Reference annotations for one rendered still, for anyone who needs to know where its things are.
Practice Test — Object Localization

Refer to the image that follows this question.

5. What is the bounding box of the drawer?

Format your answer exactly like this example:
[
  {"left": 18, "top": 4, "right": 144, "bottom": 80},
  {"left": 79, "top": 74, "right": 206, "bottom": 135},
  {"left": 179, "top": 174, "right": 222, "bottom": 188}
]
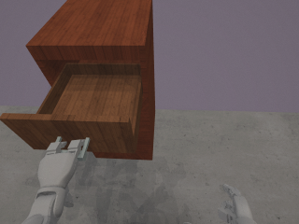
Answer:
[{"left": 0, "top": 63, "right": 143, "bottom": 154}]

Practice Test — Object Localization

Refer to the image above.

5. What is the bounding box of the left robot forearm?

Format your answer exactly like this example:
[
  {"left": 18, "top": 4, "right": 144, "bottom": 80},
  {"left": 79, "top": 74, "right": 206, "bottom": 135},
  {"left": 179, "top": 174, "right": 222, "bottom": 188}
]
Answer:
[{"left": 22, "top": 186, "right": 67, "bottom": 224}]

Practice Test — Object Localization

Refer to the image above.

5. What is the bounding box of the handle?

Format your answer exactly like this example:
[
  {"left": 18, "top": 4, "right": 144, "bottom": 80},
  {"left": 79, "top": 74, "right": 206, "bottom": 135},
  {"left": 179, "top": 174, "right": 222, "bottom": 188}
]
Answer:
[{"left": 55, "top": 136, "right": 91, "bottom": 161}]

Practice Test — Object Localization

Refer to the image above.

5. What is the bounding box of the robot left hand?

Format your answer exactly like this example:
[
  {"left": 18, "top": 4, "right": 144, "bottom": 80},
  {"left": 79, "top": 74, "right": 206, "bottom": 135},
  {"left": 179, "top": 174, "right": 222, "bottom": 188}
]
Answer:
[{"left": 37, "top": 139, "right": 85, "bottom": 208}]

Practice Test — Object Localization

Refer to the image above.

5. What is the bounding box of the robot right hand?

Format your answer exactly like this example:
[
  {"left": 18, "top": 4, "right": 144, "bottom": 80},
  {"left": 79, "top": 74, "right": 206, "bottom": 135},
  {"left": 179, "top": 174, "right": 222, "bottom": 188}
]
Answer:
[{"left": 218, "top": 184, "right": 253, "bottom": 224}]

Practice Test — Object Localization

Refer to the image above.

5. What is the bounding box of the cabinet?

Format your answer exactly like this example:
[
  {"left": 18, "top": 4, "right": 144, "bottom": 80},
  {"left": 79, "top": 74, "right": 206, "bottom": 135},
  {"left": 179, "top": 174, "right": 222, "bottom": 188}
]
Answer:
[{"left": 25, "top": 0, "right": 155, "bottom": 161}]

